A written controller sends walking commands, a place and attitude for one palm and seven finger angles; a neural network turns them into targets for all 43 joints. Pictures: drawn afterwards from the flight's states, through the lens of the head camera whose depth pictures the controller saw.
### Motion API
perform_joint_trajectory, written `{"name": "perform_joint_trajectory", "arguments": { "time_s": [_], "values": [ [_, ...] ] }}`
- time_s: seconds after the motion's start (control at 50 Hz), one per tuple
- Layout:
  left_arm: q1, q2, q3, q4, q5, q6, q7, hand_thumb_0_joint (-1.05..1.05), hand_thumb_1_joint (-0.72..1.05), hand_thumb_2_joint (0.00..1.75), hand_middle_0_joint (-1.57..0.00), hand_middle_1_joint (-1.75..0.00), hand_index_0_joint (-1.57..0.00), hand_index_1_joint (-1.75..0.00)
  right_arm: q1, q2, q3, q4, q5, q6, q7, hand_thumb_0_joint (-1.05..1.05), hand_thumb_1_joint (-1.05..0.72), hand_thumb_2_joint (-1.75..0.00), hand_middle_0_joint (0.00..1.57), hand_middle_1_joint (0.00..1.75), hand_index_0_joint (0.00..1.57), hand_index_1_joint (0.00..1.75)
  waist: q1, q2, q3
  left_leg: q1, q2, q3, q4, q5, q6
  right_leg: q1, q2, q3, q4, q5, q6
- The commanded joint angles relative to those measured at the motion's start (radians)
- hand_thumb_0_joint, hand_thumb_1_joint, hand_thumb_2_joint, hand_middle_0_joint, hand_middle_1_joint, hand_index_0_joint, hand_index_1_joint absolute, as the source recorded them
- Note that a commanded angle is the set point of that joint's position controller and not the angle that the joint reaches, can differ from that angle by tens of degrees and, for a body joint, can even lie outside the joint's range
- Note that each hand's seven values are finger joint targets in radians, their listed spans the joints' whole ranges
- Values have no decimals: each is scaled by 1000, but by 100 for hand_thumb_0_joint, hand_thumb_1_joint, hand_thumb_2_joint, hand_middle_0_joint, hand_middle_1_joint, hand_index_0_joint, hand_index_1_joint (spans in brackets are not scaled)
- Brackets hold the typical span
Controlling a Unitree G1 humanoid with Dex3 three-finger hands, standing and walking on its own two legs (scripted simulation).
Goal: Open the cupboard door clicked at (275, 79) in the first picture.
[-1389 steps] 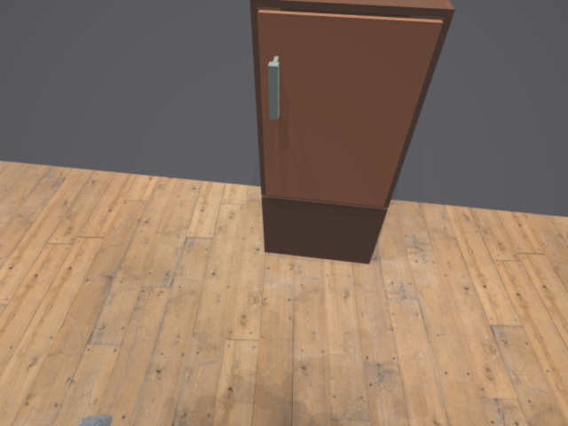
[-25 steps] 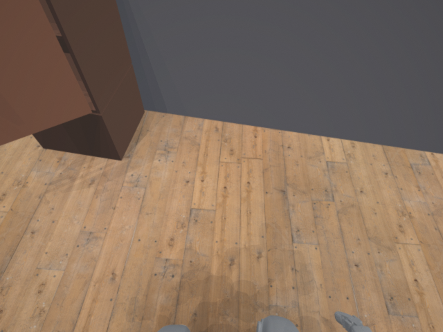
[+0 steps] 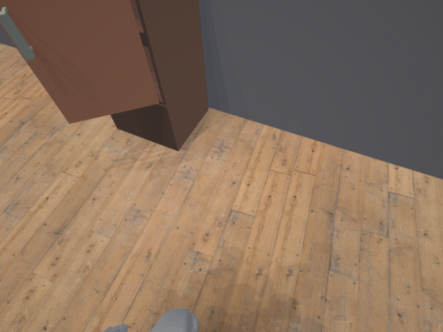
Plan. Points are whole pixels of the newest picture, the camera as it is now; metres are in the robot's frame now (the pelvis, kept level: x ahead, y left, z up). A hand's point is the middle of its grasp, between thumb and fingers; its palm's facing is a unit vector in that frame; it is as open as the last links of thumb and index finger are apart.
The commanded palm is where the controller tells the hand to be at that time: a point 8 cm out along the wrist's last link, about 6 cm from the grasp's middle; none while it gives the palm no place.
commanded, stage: turn to face it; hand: left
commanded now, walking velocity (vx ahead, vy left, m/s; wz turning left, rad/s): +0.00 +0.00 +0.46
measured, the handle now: (17, 33) +0.94 +0.69 +0.03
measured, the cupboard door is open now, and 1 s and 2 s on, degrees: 43 43 43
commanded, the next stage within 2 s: take the last steps up to it in 0.52 s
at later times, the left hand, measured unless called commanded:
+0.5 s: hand out of the picture +0.05 +0.23 -0.16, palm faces +0.21 -0.94 -0.25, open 7.4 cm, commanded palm none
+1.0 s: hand out of the picture -0.07 +0.17 -0.16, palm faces +0.45 -0.87 -0.21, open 7.4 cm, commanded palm none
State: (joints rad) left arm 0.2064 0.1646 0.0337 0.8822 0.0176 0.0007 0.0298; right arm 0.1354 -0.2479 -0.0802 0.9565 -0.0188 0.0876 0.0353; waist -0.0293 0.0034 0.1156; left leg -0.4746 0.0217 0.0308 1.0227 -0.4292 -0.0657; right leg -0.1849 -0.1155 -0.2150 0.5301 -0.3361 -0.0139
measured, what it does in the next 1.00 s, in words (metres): steps on the spot, turning left: left foot, then right foot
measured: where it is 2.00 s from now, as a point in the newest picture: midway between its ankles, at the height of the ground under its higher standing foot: (176, 289)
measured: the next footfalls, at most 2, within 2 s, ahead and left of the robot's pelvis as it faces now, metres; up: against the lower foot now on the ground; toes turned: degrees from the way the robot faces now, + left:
left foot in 0.16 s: +0.04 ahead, +0.14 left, +0.00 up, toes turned +10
right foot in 0.56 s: +0.06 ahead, -0.10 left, +0.00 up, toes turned +6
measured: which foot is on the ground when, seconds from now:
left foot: up 0.00-0.14, down 0.16-0.56, up 0.58-1.00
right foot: down 0.00-0.14, up 0.16-0.54, down 0.56-1.00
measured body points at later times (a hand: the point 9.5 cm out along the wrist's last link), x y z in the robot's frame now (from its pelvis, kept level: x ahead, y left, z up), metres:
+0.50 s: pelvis +0.01 +0.01 +0.00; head +0.06 +0.01 +0.45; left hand +0.04 +0.28 -0.14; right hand +0.14 -0.21 -0.15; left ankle +0.00 +0.13 -0.74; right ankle +0.02 -0.12 -0.71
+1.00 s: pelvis +0.04 +0.02 +0.01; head +0.08 +0.03 +0.45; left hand -0.09 +0.22 -0.14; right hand +0.22 -0.17 -0.15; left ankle +0.03 +0.18 -0.69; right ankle +0.02 -0.11 -0.74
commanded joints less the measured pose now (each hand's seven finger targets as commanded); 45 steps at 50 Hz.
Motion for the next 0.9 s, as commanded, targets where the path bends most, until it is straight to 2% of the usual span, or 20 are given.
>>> {"name": "perform_joint_trajectory", "arguments": {
  "time_s": [0.0, 0.04, 0.08, 0.1, 0.12, 0.14, 0.16, 0.2, 0.24, 0.28, 0.42, 0.48, 0.5, 0.52, 0.54, 0.56, 0.58, 0.62, 0.74, 0.88],
  "values": [
    [105, 232, 69, -25, 13, -14, 6, 0, 90, 90, -20, -30, -20, -30, -113, -19, 5, -106, 10, -37, -2, 0, -90, -90, 20, 30, 20, 30, 79, -211, -127, -6, -7, 53, -188, -33, 18, 162, -256, 123, -93, 686, -95],
    [112, 248, 76, -21, 13, -13, 2, 0, 90, 90, -20, -30, -20, -30, -99, -24, 7, -108, 11, -46, -5, 0, -90, -90, 20, 30, 20, 30, 77, -217, -145, 47, -25, 75, -289, -22, 33, 171, -262, 114, -52, 734, -92],
    [88, 254, 81, -15, 5, -13, -3, 0, 90, 90, -20, -30, -20, -30, -26, -50, 3, -93, 6, -55, -11, 0, -90, -90, 20, 30, 20, 30, 30, -180, -177, 215, -39, 89, -475, 115, 49, 100, -244, 66, 47, 675, -48],
    [68, 242, 77, -20, -3, -11, -8, 0, 90, 90, -20, -30, -20, -30, 41, -88, -8, -78, 2, -62, -11, 0, -90, -90, 20, 30, 20, 30, -15, -87, -213, 379, 2, 45, -588, 279, 74, -10, -216, 30, 185, 564, -2],
    [59, 176, 66, -54, -11, -4, -17, 0, 90, 90, -20, -30, -20, -30, 116, -212, -38, -68, -10, -72, -19, 0, -90, -90, 20, 30, 20, 30, -55, 213, -267, 566, 280, -323, -615, 651, 210, -290, -68, -5, 421, -7, 77],
    [-2, 144, 42, -91, -4, 8, -10, 0, 90, 90, -20, -30, -20, -30, 167, -266, -45, -53, -2, -60, -30, 0, -90, -90, 20, 30, 20, 30, -74, 268, -255, 523, 414, -419, -637, 874, 320, -371, -12, 110, 553, -356, 79],
    [-37, 155, 46, -81, 1, 22, 0, 0, 90, 90, -20, -30, -20, -30, 154, -235, -37, -51, -1, -62, -41, 0, -90, -90, 20, 30, 20, 30, -67, 214, -244, 469, 381, -375, -646, 757, 314, -384, -15, 183, 610, -321, 74],
    [-35, 161, 51, -38, -1, 27, -10, 0, 90, 90, -20, -30, -20, -30, 39, -180, -21, -87, -6, -65, -56, 0, -90, -90, 20, 30, 20, 30, -18, 189, -158, 322, 295, -299, -676, 574, 278, -370, -21, 221, 635, -192, 78],
    [10, 144, 52, 2, 4, 32, -20, 0, 90, 90, -20, -30, -20, -30, 2, -151, -7, -90, -7, -75, -59, 0, -90, -90, 20, 30, 20, 30, 20, 109, -128, 300, 233, -213, -687, 596, 241, -341, -3, 206, 617, -104, 83],
    [43, 134, 47, 18, 2, 34, -20, 0, 90, 90, -20, -30, -20, -30, 7, -143, -1, -83, -3, -80, -58, 0, -90, -90, 20, 30, 20, 30, 33, 121, -149, 324, 218, -171, -684, 633, 234, -319, 6, 196, 562, -79, 88],
    [9, 110, 35, 7, -3, 24, -18, 0, 90, 90, -20, -30, -20, -30, 37, -135, -5, -59, -9, -69, -55, 0, -90, -90, 20, 30, 20, 30, 15, 158, -142, 297, 205, -222, -667, 552, 239, -182, 65, 155, 262, -110, 75],
    [76, 110, 38, 31, -8, 9, -13, 0, 90, 90, -20, -30, -20, -30, 20, -126, -6, -52, -3, -65, -54, 0, -90, -90, 20, 30, 20, 30, 51, 131, -150, 218, 175, -232, -606, 501, 205, -16, 86, 141, 33, 38, 64],
    [122, 132, 43, 43, -5, -1, -10, 0, 90, 90, -20, -30, -20, -30, 7, -112, -4, -53, 4, -67, -50, 0, -90, -90, 20, 30, 20, 30, 75, 94, -160, 181, 134, -209, -554, 418, 165, 69, 61, 159, -99, 139, 60],
    [139, 190, 51, 52, 6, -13, -2, 0, 90, 90, -20, -30, -20, -30, 31, -54, 2, -56, 12, -67, -45, 0, -90, -90, 20, 30, 20, 30, 73, -92, -176, 63, 40, -119, -415, 214, 103, 179, -99, 321, -197, 216, 15],
    [128, 255, 57, 50, 12, -17, -1, 0, 90, 90, -20, -30, -20, -30, 29, -17, 10, -72, 13, -65, -38, 0, -90, -90, 20, 30, 20, 30, 71, -272, -145, -22, -76, -25, -229, -107, 51, 156, -297, 498, -238, 346, -100],
    [128, 234, 51, 46, 4, -22, 0, 0, 90, 90, -20, -30, -20, -30, -2, -50, 0, -64, 4, -49, -42, 0, -90, -90, 20, 30, 20, 30, 85, -280, -133, -12, -42, -82, -64, -178, 52, 60, -325, 504, -241, 432, -150],
    [91, 212, 45, 46, 3, -23, 3, 0, 90, 90, -20, -30, -20, -30, -11, -48, -5, -49, 5, -43, -42, 0, -90, -90, 20, 30, 20, 30, 67, -276, -96, -41, -33, -88, 42, -139, 49, 46, -287, 478, -227, 500, -166],
    [59, 170, 41, 40, 1, -24, 6, 0, 90, 90, -20, -30, -20, -30, 22, -29, 1, -9, 6, -42, -36, 0, -90, -90, 20, 30, 20, 30, 45, -163, -97, -74, -15, -76, 123, -33, 36, 110, -218, 336, -187, 575, -140],
    [168, 151, 50, 85, 4, -52, -1, 0, 90, 90, -20, -30, -20, -30, -25, -7, 4, 0, -4, -47, -13, 0, -90, -90, 20, 30, 20, 30, 86, -127, -61, -167, 32, -41, 71, 83, 15, 179, -251, 289, -280, 294, -104],
    [237, 158, 50, 150, 10, -68, -11, 0, 90, 90, -20, -30, -20, -30, -102, 0, 12, -25, -3, -56, 7, 0, -90, -90, 20, 30, 20, 30, 101, -150, -21, -193, 57, 0, -78, 135, 20, 199, -280, 226, -332, 199, -104]
  ]
}}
